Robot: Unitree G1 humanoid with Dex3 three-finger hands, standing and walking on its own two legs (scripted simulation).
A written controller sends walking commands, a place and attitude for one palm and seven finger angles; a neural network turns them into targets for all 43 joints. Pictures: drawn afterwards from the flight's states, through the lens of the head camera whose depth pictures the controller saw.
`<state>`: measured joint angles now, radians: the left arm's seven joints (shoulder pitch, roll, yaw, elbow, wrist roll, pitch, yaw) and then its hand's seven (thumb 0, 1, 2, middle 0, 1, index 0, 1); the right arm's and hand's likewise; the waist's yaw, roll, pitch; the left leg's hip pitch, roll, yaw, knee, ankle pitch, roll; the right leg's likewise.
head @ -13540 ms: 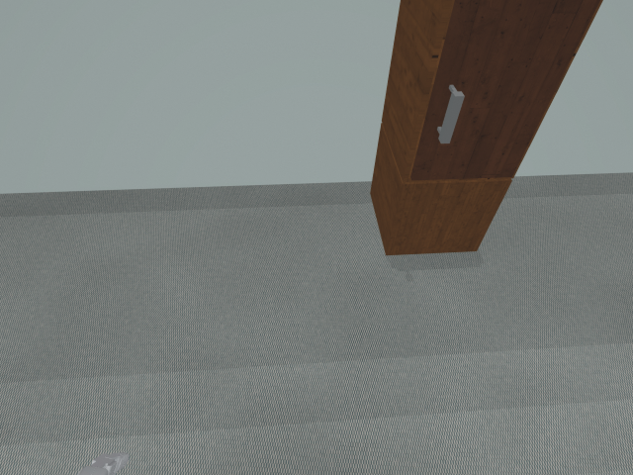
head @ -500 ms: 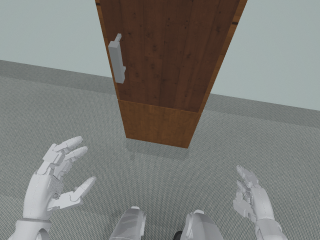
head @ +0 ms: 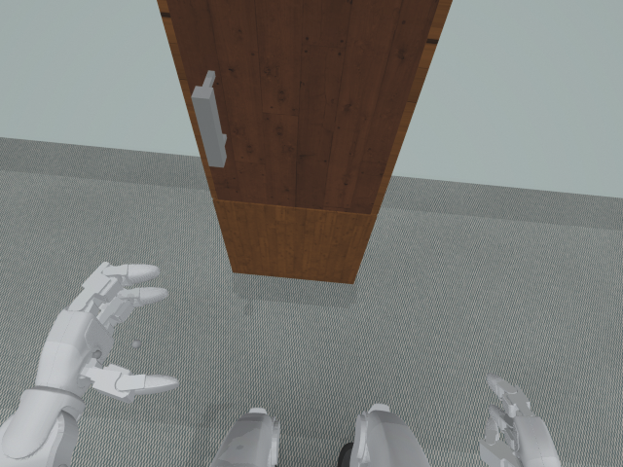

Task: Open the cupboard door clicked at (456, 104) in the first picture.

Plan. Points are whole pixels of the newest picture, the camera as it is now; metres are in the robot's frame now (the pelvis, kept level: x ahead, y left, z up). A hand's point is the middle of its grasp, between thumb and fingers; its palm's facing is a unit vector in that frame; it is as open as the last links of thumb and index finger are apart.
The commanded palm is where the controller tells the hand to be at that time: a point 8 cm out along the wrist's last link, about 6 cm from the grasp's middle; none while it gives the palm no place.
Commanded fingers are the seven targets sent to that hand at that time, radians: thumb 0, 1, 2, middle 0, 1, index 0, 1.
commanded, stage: raise the hand with hooked fingers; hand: left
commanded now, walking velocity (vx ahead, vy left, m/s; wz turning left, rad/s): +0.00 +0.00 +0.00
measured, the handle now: (214, 120) +0.62 +0.20 +0.02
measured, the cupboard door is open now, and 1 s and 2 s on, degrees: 0 0 0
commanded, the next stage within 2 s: move the hooked fingers beside the handle in 1.00 s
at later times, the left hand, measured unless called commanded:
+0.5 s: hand (94, 292) +0.30 +0.27 +0.05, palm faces -0.02 -1.00 -0.08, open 13.9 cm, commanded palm +0.28 +0.32 +0.04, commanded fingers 0.00 -0.50 0.30 -0.30 -1.20 -0.30 -1.20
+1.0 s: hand (100, 300) +0.29 +0.27 +0.04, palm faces -0.05 -1.00 -0.06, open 13.9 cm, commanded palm +0.27 +0.32 +0.04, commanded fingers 0.00 -0.50 0.30 -0.30 -1.20 -0.30 -1.20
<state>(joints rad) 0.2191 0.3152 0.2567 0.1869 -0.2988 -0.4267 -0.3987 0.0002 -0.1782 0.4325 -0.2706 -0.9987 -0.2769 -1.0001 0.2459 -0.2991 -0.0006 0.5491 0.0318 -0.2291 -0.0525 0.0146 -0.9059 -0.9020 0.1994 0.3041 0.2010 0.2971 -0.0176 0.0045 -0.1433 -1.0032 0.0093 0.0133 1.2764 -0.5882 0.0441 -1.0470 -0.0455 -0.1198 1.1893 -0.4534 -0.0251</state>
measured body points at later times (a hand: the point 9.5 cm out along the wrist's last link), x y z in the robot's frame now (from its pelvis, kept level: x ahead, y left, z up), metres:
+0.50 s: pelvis +0.01 +0.00 +0.00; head +0.12 +0.02 +0.44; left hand +0.29 +0.32 +0.06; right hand +0.18 -0.25 -0.08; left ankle +0.02 +0.09 -0.63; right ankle +0.07 -0.12 -0.63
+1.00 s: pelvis +0.01 +0.00 +0.01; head +0.11 +0.02 +0.44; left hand +0.29 +0.32 +0.05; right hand +0.18 -0.25 -0.07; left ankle +0.02 +0.09 -0.63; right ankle +0.07 -0.12 -0.63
